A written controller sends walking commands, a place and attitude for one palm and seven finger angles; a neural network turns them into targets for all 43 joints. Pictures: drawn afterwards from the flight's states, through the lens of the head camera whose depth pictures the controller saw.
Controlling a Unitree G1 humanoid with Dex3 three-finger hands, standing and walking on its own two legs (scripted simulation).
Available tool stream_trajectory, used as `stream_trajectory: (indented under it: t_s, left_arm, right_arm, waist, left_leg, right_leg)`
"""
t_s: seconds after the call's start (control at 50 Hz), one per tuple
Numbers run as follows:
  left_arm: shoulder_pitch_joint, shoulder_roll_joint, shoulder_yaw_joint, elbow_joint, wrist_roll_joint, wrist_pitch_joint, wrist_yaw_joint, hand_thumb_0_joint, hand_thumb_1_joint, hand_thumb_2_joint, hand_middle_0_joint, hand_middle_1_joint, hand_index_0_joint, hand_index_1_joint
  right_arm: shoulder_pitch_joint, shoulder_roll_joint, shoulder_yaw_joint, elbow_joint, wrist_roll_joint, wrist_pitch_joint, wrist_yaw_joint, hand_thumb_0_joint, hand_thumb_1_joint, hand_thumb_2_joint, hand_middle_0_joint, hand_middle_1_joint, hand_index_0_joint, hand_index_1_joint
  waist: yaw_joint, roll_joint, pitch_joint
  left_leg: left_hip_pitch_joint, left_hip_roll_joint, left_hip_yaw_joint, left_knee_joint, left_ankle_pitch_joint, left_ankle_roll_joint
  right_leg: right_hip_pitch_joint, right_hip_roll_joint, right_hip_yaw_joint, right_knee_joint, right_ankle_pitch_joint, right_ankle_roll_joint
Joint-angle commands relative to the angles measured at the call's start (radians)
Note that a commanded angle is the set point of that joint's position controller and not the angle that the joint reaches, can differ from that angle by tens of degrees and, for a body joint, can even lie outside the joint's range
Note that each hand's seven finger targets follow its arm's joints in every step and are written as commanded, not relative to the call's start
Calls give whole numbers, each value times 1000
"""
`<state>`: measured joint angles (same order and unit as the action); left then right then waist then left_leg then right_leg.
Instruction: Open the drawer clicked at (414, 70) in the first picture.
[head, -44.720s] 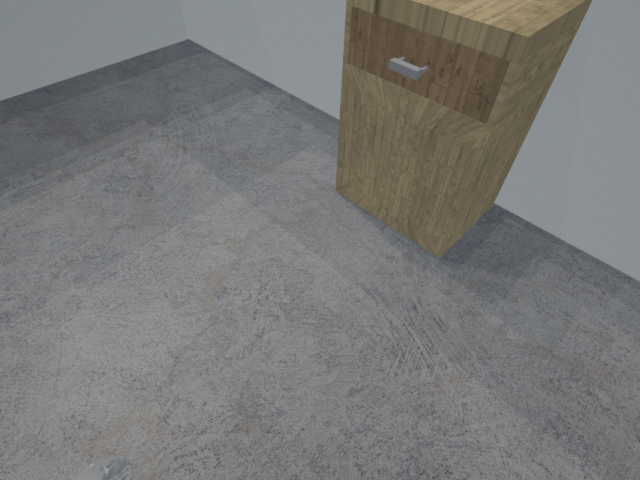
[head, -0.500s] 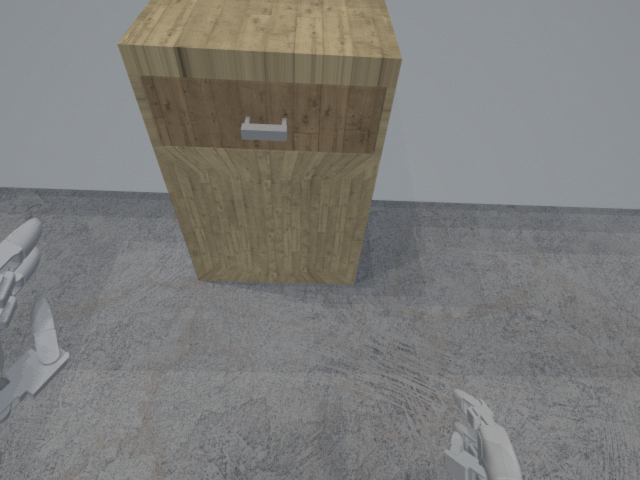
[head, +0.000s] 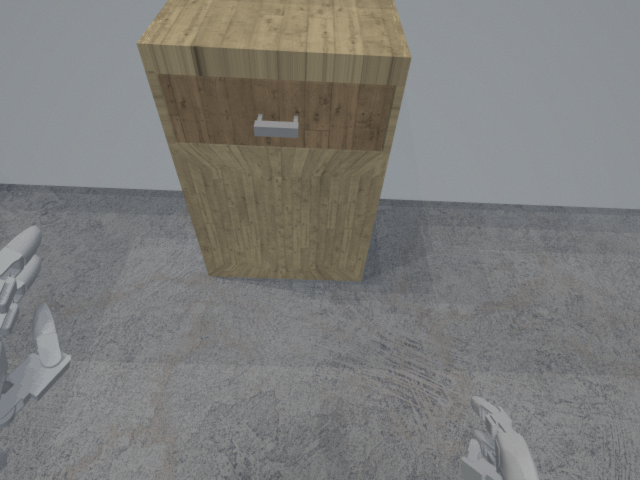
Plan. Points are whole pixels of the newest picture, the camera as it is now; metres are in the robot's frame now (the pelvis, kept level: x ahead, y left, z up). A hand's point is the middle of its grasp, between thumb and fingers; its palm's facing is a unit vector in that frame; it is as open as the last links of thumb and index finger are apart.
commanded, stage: let the arm hang, fingers relaxed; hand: left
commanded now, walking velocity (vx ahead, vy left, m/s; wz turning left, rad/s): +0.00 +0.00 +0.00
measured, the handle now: (277, 123) +0.87 +0.15 -0.06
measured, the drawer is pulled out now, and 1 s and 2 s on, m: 0.00 0.00 0.00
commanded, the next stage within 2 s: look to check the result in 1.14 s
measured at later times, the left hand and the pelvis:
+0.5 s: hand out of the picture -0.03 +0.19 -0.18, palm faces -0.02 -0.98 -0.19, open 7.4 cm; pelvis -0.02 -0.01 +0.00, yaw +1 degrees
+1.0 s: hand out of the picture +0.08 +0.24 -0.14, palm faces -0.01 -0.93 -0.37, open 7.4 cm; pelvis +0.00 -0.02 +0.01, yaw +1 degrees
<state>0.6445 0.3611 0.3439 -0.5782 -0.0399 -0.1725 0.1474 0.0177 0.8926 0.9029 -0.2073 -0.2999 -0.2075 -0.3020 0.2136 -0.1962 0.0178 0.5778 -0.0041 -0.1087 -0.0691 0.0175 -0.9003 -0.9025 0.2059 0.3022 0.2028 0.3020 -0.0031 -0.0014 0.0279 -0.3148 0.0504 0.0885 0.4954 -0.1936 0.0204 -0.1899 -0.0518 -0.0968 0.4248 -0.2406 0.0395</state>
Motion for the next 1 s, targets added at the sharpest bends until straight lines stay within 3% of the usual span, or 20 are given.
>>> stream_trajectory:
  t_s: [0.0,0.02,0.04,0.06,0.1,0.14,0.2,0.26,0.3,0.34,0.38,0.44,0.64,0.72,0.82,0.98]
  left_arm:
    - [-3,136,110,-198,3,-68,20,0,900,900,-200,-300,-200,-300]
    - [-156,38,-252,662,97,72,-122,0,900,900,-200,-300,-200,-300]
    - [-175,42,-222,690,79,145,-139,0,900,900,-200,-300,-200,-300]
    - [-197,29,-232,726,84,152,-145,0,900,900,-200,-300,-200,-300]
    - [-245,58,-236,828,83,159,-150,0,900,900,-200,-300,-200,-300]
    - [-309,104,-241,958,85,161,-152,0,900,900,-200,-300,-200,-300]
    - [-395,143,-266,1155,77,166,-149,0,900,900,-200,-300,-200,-300]
    - [-421,150,-285,1307,70,165,-145,0,900,900,-200,-300,-200,-300]
    - [-414,144,-291,1391,64,163,-146,0,900,900,-200,-300,-200,-300]
    - [-407,137,-294,1461,60,159,-145,0,900,900,-200,-300,-200,-300]
    - [-401,124,-295,1512,58,156,-143,0,900,900,-200,-300,-200,-300]
    - [-400,107,-298,1578,54,158,-140,0,900,900,-200,-300,-200,-300]
    - [-429,121,-297,1658,55,161,-138,0,900,900,-200,-300,-200,-300]
    - [-460,138,-296,1655,55,155,-137,0,900,900,-200,-300,-200,-300]
    - [-496,153,-297,1645,55,147,-136,0,900,900,-200,-300,-200,-300]
    - [-542,172,-295,1630,57,139,-136,0,900,900,-200,-300,-200,-300]
  right_arm:
    - [-89,-121,-46,-150,3,-56,-13,0,-900,-900,200,300,200,300]
    - [-129,-344,-114,130,-5,-91,81,0,-900,-900,200,300,200,300]
    - [-63,-281,-108,119,6,-13,84,0,-900,-900,200,300,200,300]
    - [-53,-264,-98,115,0,10,80,0,-900,-900,200,300,200,300]
    - [-74,-279,-80,107,-7,42,78,0,-900,-900,200,300,200,300]
    - [-86,-297,-78,132,-14,62,80,0,-900,-900,200,300,200,300]
    - [-93,-280,-69,182,-19,90,84,0,-900,-900,200,300,200,300]
    - [-81,-287,-67,237,-19,100,83,0,-900,-900,200,300,200,300]
    - [-75,-285,-66,274,-16,100,78,0,-900,-900,200,300,200,300]
    - [-62,-282,-67,314,-13,99,73,0,-900,-900,200,300,200,300]
    - [-45,-275,-69,348,-10,99,67,0,-900,-900,200,300,200,300]
    - [-22,-268,-68,400,-9,102,59,0,-900,-900,200,300,200,300]
    - [-17,-276,-78,461,-12,113,57,0,-900,-900,200,300,200,300]
    - [-38,-283,-78,468,-12,108,62,0,-900,-900,200,300,200,300]
    - [-77,-296,-75,470,-12,101,65,0,-900,-900,200,300,200,300]
    - [-119,-315,-70,465,-11,95,70,0,-900,-900,200,300,200,300]
  waist:
    - [-1,58,-97]
    - [-48,102,-15]
    - [-31,114,-95]
    - [-21,45,-122]
    - [-7,-43,-109]
    - [-2,-143,-82]
    - [-12,-88,-29]
    - [-7,28,-48]
    - [-3,70,-61]
    - [-2,108,-72]
    - [-2,73,-76]
    - [-5,105,-44]
    - [-7,27,23]
    - [-6,-11,7]
    - [-5,-7,-9]
    - [-6,-10,-32]
  left_leg:
    - [59,38,-90,-125,-44,-19]
    - [-36,89,-140,26,117,7]
    - [14,98,-132,0,166,8]
    - [18,114,-142,2,186,20]
    - [-28,113,-174,-29,98,40]
    - [-34,81,-165,-24,16,31]
    - [18,45,-127,-18,-8,16]
    - [37,58,-145,-78,-32,11]
    - [45,63,-147,-110,-62,9]
    - [67,67,-152,-130,-55,8]
    - [95,72,-143,-123,-12,7]
    - [109,79,-147,-152,-29,6]
    - [119,79,-149,-204,-107,4]
    - [141,84,-147,-207,-42,6]
    - [164,89,-141,-204,62,5]
    - [190,92,-133,-213,125,0]
  right_leg:
    - [-6,-2,54,-77,36,-29]
    - [-152,-74,41,75,107,-54]
    - [-136,-56,76,74,56,-47]
    - [-127,-34,70,94,20,-48]
    - [-82,-23,66,92,-29,-52]
    - [-76,-56,98,33,-55,-71]
    - [-140,-105,137,-32,-124,-98]
    - [-90,-82,121,-33,-140,-87]
    - [-55,-78,117,-41,-129,-84]
    - [-31,-76,112,-49,-94,-85]
    - [-17,-85,105,-73,-58,-85]
    - [-18,-82,97,-100,-63,-83]
    - [-43,-84,93,-156,-142,-82]
    - [-30,-90,91,-155,-95,-77]
    - [0,-95,96,-157,-9,-71]
    - [32,-101,98,-168,48,-64]
